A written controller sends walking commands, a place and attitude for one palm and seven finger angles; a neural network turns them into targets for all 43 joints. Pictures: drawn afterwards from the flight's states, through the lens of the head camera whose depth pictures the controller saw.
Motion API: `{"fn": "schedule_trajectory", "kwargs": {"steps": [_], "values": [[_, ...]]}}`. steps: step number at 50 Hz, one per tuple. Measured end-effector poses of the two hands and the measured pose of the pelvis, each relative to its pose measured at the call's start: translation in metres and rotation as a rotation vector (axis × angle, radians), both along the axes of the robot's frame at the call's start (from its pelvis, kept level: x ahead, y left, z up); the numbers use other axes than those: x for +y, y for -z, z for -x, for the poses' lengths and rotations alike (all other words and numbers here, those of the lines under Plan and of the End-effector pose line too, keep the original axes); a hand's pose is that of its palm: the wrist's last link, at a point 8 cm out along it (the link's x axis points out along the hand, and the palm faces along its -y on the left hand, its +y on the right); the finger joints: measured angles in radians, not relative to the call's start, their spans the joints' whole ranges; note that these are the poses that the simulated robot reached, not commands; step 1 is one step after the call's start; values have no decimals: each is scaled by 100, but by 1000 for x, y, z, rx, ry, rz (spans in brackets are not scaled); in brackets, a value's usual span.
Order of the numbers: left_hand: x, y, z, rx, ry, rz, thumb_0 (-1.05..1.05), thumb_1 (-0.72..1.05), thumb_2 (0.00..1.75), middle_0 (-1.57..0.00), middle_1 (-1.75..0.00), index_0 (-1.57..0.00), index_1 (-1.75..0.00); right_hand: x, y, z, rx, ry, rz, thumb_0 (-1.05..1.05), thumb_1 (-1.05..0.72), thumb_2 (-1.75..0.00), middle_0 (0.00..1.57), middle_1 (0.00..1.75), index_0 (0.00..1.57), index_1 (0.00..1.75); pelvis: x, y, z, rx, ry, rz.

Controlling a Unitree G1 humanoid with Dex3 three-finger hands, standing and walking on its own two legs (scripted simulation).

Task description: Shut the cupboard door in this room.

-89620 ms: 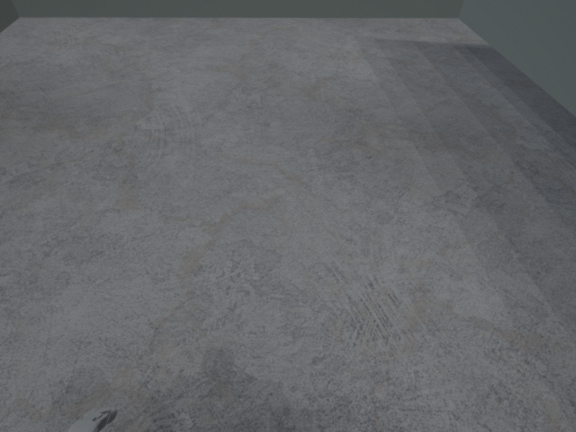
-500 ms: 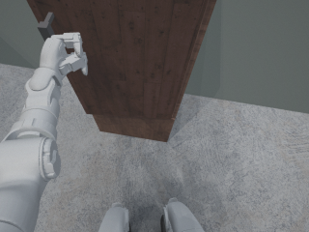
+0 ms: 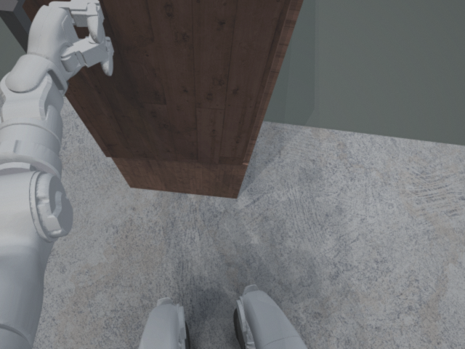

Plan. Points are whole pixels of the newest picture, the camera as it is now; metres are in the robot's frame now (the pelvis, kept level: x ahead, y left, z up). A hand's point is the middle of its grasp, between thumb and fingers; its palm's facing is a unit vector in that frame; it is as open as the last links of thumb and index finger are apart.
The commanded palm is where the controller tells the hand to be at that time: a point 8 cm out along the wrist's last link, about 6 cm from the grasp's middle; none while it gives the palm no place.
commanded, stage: push the door shut along its arc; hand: left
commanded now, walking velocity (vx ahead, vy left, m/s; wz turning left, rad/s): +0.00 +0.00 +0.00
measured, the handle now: (42, 43) +0.59 +0.21 +0.11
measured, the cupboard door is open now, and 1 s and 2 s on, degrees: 3 0 0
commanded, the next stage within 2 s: pull the fist back off the door in 0.32 s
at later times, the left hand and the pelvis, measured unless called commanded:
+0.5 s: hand (109, 39) +0.57 +0.11 +0.12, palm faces -0.23 -0.97 +0.02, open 2.9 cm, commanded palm +0.60 +0.11 +0.11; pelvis -0.01 +0.01 -0.02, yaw +1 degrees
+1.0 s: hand (134, 43) +0.57 +0.08 +0.12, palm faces +0.11 -0.99 -0.02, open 3.1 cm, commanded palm +0.53 +0.11 +0.11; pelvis -0.02 -0.01 +0.00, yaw +1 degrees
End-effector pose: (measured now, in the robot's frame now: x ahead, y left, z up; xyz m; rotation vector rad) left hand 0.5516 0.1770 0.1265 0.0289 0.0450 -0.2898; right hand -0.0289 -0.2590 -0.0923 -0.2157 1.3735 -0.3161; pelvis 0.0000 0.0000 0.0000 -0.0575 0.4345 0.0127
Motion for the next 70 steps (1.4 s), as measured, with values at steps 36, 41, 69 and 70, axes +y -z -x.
{"fn": "schedule_trajectory", "kwargs": {"steps": [36, 41, 69, 70], "values": [[-39, 4, 4, -57, -487, -38, -3, 83, 100, -130, -150, -131, -150, 22, 14, 28, 37, -103, -76, 0, -91, -90, 20, 30, 21, 30, 0, 20, 24, 57, -49, 25], [-46, 1, 4, -52, -444, -71, -1, 94, 103, -130, -150, -131, -150, 22, 14, 47, 65, -52, -97, 0, -91, -90, 20, 30, 21, 30, -4, 17, 27, 45, -40, 13], [-35, 9, 53, -87, -403, 5, 1, 90, 90, -130, -150, -130, -150, -4, -13, -82, -107, -103, -98, 0, -91, -90, 20, 30, 20, 30, -8, -30, -34, -80, -13, -30], [-36, 7, 54, -85, -398, 6, 1, 90, 90, -130, -150, -130, -150, -4, -14, -90, -120, -111, -98, 0, -91, -90, 20, 30, 20, 30, -8, -30, -35, -84, -15, -31]]}}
